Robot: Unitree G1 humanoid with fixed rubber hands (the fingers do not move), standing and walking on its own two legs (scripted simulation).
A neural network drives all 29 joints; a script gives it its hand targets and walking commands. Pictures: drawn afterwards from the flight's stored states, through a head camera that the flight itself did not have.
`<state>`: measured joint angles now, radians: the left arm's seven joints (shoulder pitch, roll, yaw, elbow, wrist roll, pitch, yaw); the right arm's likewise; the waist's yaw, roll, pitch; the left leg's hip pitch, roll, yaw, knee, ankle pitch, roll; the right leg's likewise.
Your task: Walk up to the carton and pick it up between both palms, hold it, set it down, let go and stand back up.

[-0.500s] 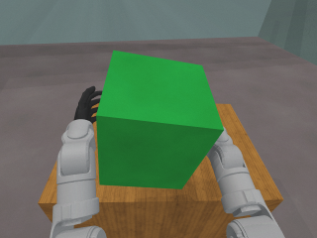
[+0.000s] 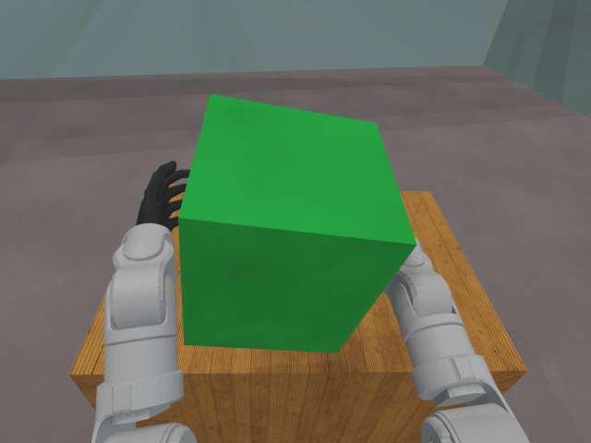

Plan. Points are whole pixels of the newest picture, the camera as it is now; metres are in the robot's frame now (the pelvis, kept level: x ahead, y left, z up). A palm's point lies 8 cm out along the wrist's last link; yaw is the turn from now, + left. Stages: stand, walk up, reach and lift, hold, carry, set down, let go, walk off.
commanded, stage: hold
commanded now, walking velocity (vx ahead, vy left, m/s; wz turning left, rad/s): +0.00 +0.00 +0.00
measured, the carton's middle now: (279, 235) +0.34 +0.00 +0.16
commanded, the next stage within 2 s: none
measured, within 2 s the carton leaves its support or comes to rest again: neither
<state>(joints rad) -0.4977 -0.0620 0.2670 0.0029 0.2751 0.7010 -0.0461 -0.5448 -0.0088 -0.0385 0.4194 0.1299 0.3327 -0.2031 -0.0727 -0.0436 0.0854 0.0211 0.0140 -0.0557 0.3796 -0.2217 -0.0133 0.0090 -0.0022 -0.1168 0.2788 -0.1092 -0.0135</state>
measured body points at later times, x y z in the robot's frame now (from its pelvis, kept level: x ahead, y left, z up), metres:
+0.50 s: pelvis +0.00 +0.00 +0.00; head -0.04 +0.03 +0.45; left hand +0.36 +0.16 +0.18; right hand +0.36 -0.15 +0.16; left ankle +0.01 +0.12 -0.75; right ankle +0.04 -0.11 -0.75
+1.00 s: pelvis +0.00 +0.00 +0.00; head -0.04 +0.03 +0.45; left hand +0.36 +0.16 +0.18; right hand +0.36 -0.15 +0.16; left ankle +0.01 +0.12 -0.75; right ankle +0.04 -0.11 -0.75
